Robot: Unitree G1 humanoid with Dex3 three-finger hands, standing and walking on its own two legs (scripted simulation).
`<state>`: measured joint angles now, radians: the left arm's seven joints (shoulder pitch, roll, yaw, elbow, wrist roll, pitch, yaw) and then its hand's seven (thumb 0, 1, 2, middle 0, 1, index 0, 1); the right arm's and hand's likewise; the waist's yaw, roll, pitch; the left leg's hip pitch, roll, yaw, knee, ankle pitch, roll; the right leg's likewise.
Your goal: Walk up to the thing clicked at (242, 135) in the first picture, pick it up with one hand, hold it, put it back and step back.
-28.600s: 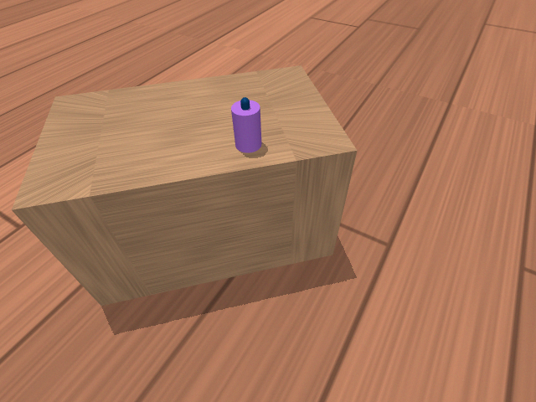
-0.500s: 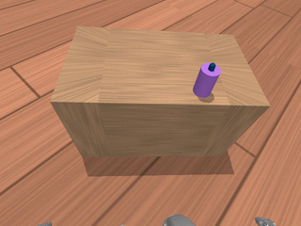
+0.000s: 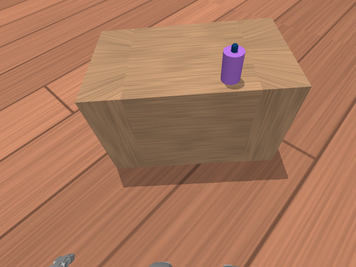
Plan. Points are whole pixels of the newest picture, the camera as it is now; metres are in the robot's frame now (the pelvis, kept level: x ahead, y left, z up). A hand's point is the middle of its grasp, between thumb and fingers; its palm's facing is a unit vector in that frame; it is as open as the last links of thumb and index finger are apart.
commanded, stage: step back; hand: right
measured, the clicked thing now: (232, 62) +0.87 -0.19 -0.08
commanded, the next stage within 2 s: stand in 1.66 s
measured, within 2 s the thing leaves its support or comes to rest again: neither
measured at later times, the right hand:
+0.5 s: hand out of the picture -0.01 -0.30 -0.15, palm faces -0.03 +0.91 -0.41, open 7.3 cm
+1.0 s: hand out of the picture -0.15 -0.29 -0.15, palm faces -0.06 +0.93 -0.35, open 7.4 cm
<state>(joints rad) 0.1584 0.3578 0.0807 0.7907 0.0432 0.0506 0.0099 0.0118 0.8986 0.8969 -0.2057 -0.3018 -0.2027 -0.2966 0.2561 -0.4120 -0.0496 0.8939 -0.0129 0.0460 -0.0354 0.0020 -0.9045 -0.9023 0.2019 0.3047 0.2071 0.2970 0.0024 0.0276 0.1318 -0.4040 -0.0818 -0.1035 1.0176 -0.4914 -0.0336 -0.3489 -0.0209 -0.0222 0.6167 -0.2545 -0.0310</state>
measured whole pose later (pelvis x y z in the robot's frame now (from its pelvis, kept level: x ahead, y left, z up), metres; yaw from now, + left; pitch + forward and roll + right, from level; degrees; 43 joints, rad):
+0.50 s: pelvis -0.17 -0.03 -0.01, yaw -1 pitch -3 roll -3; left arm 0.17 0.36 0.06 0.91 0.03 0.02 0.01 0.01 0.90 0.90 -0.20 -0.30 -0.20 -0.30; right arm 0.06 -0.42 -0.06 0.83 -0.03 0.05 -0.01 0.00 -0.90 -0.90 0.20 0.31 0.21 0.30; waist 0.02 0.08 0.18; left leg -0.45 0.10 -0.04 0.73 -0.26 0.01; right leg -0.20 0.07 0.01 0.64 -0.40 -0.01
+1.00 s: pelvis -0.22 -0.03 +0.00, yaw +3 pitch -3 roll +1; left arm 0.24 0.41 0.06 0.98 0.02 -0.01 -0.02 0.01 0.90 0.90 -0.20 -0.30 -0.20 -0.30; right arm 0.23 -0.34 -0.05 0.99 -0.05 0.00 0.02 0.00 -0.90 -0.90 0.20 0.31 0.21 0.30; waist 0.01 -0.03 0.04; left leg -0.20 -0.01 -0.02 0.54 -0.30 0.00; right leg -0.31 -0.02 0.00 0.71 -0.45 -0.02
